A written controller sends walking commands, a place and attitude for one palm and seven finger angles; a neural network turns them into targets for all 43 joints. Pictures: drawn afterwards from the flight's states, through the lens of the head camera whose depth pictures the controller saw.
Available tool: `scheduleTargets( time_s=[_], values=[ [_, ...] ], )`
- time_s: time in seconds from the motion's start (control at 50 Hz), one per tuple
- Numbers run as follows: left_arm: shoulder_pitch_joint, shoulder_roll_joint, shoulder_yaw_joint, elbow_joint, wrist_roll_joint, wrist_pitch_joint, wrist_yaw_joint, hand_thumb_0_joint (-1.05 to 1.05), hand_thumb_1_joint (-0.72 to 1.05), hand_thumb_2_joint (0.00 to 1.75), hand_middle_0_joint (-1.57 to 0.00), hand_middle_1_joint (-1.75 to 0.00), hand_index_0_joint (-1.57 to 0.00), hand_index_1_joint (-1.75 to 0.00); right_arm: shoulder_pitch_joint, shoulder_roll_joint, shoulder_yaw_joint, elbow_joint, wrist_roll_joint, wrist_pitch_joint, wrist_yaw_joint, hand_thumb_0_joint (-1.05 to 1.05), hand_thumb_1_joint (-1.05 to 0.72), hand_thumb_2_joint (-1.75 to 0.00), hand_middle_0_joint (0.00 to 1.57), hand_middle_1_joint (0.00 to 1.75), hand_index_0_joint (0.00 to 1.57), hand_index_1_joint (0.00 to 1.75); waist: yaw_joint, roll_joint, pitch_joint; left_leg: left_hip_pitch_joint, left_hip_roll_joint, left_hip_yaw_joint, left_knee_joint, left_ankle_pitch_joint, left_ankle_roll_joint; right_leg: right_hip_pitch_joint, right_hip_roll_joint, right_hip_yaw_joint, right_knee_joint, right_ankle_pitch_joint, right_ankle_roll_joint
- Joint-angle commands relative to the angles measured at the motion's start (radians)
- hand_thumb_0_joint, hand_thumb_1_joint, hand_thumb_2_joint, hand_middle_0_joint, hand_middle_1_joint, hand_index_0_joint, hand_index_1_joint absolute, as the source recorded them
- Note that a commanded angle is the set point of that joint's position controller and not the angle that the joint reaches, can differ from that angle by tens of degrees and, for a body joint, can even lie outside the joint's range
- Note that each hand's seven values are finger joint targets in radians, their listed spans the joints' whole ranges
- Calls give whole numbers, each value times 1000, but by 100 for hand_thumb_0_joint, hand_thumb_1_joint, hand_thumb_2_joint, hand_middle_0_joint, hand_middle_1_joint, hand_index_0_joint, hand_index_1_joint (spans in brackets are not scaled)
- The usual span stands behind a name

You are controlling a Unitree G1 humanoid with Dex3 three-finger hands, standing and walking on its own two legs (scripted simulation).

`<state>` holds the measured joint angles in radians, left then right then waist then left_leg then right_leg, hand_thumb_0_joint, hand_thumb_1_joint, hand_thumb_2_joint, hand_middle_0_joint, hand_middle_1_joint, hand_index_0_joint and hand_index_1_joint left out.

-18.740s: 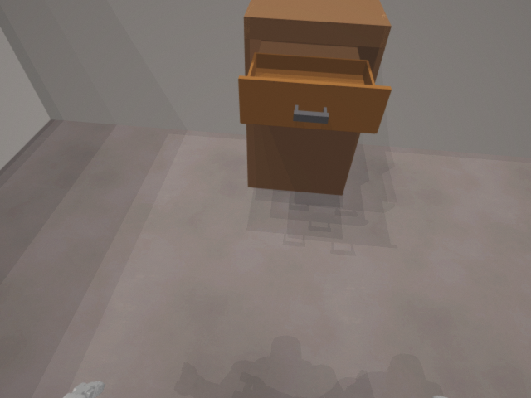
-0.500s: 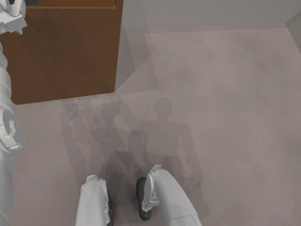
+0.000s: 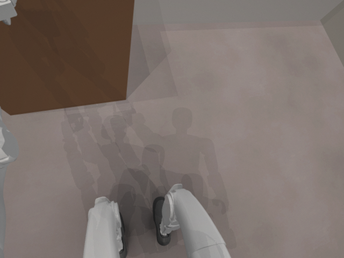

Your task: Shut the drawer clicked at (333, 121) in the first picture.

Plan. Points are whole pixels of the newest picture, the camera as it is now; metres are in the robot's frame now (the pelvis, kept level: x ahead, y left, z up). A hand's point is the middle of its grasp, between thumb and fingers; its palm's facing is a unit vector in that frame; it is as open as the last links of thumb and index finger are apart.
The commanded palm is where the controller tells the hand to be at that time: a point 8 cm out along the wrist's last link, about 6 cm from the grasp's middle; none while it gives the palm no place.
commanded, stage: pull the fist back off the drawer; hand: left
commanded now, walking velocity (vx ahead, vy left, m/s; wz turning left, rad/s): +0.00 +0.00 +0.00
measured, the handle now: out of the picture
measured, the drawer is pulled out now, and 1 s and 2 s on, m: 0.00 0.00 0.00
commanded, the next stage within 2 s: draw the hand back to the body in 0.38 s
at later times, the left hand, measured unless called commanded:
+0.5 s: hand (15, 4) +0.59 +0.21 +0.07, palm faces +0.14 -0.99 -0.02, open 2.9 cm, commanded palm +0.56 +0.23 +0.08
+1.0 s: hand out of the picture +0.43 +0.22 +0.17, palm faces +0.11 -0.99 -0.04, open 3.3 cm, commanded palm +0.39 +0.27 +0.19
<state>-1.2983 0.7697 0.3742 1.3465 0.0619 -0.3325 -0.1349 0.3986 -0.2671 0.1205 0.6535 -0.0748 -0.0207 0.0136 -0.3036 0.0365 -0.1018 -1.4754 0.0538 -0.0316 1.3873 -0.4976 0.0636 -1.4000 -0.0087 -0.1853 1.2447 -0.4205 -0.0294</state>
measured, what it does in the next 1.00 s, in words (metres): rises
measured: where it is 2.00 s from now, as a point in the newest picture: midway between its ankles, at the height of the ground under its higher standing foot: (141, 236)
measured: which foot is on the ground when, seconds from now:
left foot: down 0.00-1.00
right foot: down 0.00-1.00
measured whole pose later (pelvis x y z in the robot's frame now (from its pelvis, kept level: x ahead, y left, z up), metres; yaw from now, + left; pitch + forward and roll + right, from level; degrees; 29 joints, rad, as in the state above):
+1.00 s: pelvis +0.08 +0.01 +0.10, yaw +3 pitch +14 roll -3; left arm -0.20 0.29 0.21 0.42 -0.22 -0.30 -0.14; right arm 0.27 -0.28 0.01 0.54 0.04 0.01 0.01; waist -0.05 0.04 -0.14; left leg -0.67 0.02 0.04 0.90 -0.48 0.06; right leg -0.65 0.00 -0.10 0.81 -0.41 0.00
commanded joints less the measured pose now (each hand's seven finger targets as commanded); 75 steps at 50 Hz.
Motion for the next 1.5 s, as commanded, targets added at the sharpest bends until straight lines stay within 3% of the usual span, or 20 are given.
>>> scheduleTargets(
  time_s=[0.0, 0.12, 0.18, 0.28, 0.38, 0.46, 0.54, 0.56, 0.64, 0.7, 0.78, 0.84, 0.88, 0.96, 0.98, 1.02, 1.08, 1.16, 1.34, 1.48],
  values=[
    [-537, 135, 36, -283, -29, -62, 41, 0, 90, 90, -140, -160, -140, -160, 240, -238, -90, -8, 2, 4, 1, 0, -90, -90, 20, 30, 20, 30, -48, 356, -571, 649, 16, -201, -240, 79, -45, 111, 45, 99, -137, 2, -1],
    [-430, 114, 52, -302, -44, -61, 38, 0, 90, 90, -140, -160, -140, -160, 230, -229, -97, -20, 8, 21, 9, 0, -90, -90, 20, 30, 20, 30, -19, 300, -549, 620, 14, -170, -249, 91, -37, 177, 46, 108, -156, 2, 1],
    [-365, 85, 55, -356, -56, -79, 37, 0, 90, 90, -140, -160, -140, -160, 221, -222, -104, -31, 10, 29, 16, 0, -90, -90, 20, 30, 20, 30, 7, 310, -591, 664, 11, -155, -250, 160, -41, 212, 46, 111, -160, 33, -1],
    [-249, 103, 100, -368, -72, -101, 42, 0, 90, 90, -140, -160, -140, -160, 203, -211, -107, -46, 17, 46, 18, 0, -90, -90, 20, 30, 20, 30, 38, 231, -571, 605, 4, -104, -239, 229, -31, 321, 49, 127, -178, 63, 4],
    [-204, 113, 122, -362, -71, -129, 51, 0, 90, 90, -140, -160, -140, -160, 193, -201, -111, -52, 21, 63, 15, 0, -90, -90, 20, 30, 20, 30, 38, 174, -545, 566, 0, -73, -223, 287, -23, 386, 51, 142, -184, 118, 11],
    [-165, 96, 126, -402, -78, -158, 40, 0, 90, 90, -140, -160, -140, -160, 186, -196, -119, -58, 20, 75, 18, 0, -90, -90, 20, 30, 20, 30, 58, 211, -592, 636, -2, -71, -221, 383, -32, 399, 50, 137, -168, 192, 8],
    [142, 131, 198, -694, -135, -160, 16, 0, 90, 90, -140, -160, -140, -160, 164, -191, -142, -135, 43, 94, 30, 0, -90, -90, 20, 30, 20, 30, 191, 285, -850, 882, -7, -59, -289, 656, -58, 622, 53, 142, -196, 398, 1],
    [221, 95, 173, -779, -150, -145, 10, 0, 90, 90, -140, -160, -140, -160, 152, -184, -146, -153, 54, 97, 35, 0, -90, -90, 20, 30, 20, 30, 205, 287, -875, 938, -6, -58, -313, 720, -64, 661, 55, 140, -221, 433, 4],
    [458, -116, 40, -929, -226, -49, -17, 0, 90, 90, -140, -160, -140, -160, 109, -163, -159, -174, 91, 85, 30, 0, -90, -90, 20, 30, 20, 30, 184, 143, -706, 969, -2, -38, -402, 711, -44, 743, 65, 127, -337, 467, 17],
    [546, -171, 23, -919, -274, -5, -12, 0, 90, 90, -140, -160, -140, -160, 78, -160, -161, -158, 108, 66, 4, 0, -90, -90, 20, 30, 20, 30, 174, 28, -497, 877, -8, -11, -470, 544, -34, 793, 63, 125, -397, 420, 25],
    [597, -271, -70, -959, -274, -28, 9, 0, 90, 90, -140, -160, -140, -160, 38, -147, -157, -149, 114, 38, -6, 0, -90, -90, 20, 30, 20, 30, 179, 85, -340, 932, -13, -2, -535, 506, -43, 767, 56, 118, -435, 356, 16],
    [691, -319, -132, -1066, -272, -50, -3, 0, 90, 90, -140, -160, -140, -160, 12, -140, -163, -166, 116, 18, -5, 0, -90, -90, 20, 30, 20, 30, 201, 160, -353, 1062, -6, -17, -557, 626, -59, 773, 50, 114, -451, 368, 8],
    [757, -332, -150, -1128, -276, -48, -12, 0, 90, 90, -140, -160, -140, -160, -14, -136, -163, -179, 118, 8, -6, 0, -90, -90, 20, 30, 20, 30, 214, 152, -356, 1121, 3, -35, -579, 690, -76, 794, 46, 106, -460, 377, 10],
    [884, -280, -75, -1198, -301, -12, -9, 0, 90, 90, -140, -160, -140, -160, -80, -133, -154, -215, 124, -8, -20, 0, -90, -90, 20, 30, 20, 30, 253, 65, -313, 1095, -9, -24, -633, 622, -66, 912, 39, 110, -490, 396, 10],
    [924, -157, -89, -1264, -168, 43, 84, 0, 90, 90, -140, -160, -140, -160, -143, -127, -163, -234, 122, 23, -38, 0, -90, -90, 20, 30, 20, 30, 301, 74, -374, 1155, -17, -19, -685, 593, -58, 1001, 5, 150, -539, 374, -10],
    [1017, -252, -121, -1344, -165, 105, 154, 0, 90, 90, -140, -160, -140, -160, -177, -102, -151, -274, 126, 27, -60, 0, -90, -90, 20, 30, 20, 30, 285, 20, -272, 1138, -15, -8, -735, 523, -55, 1033, -2, 139, -581, 363, -6],
    [1049, -253, -137, -1434, -147, 159, 208, 0, 90, 90, -140, -160, -140, -160, -226, -97, -134, -281, 128, 26, -81, 0, -90, -90, 20, 30, 20, 30, 291, 69, -196, 1192, -9, -12, -803, 479, -54, 1068, -2, 144, -637, 329, -8],
    [1114, -289, -163, -1496, -137, 202, 242, 0, 90, 90, -140, -160, -140, -160, -263, -94, -120, -270, 124, 1, -96, 0, -90, -90, 20, 30, 20, 30, 292, 18, -120, 1251, -10, -7, -879, 416, -44, 1134, 2, 149, -718, 310, -7],
    [1381, -279, -108, -1686, -139, 237, 245, 0, 90, 90, -140, -160, -140, -160, -310, -86, -108, -241, 104, -44, -89, 0, -90, -90, 20, 30, 20, 30, 333, -3, -16, 1341, -16, 10, -981, 487, -38, 1282, 1, 148, -835, 385, -8],
    [1560, -257, -33, -1910, -142, 226, 246, 0, 90, 90, -140, -160, -140, -160, -324, -69, -112, -239, 89, -81, -77, 0, -90, -90, 20, 30, 20, 30, 350, 42, -5, 1384, -25, 26, -999, 559, -37, 1342, -2, 154, -867, 457, -5]
  ],
)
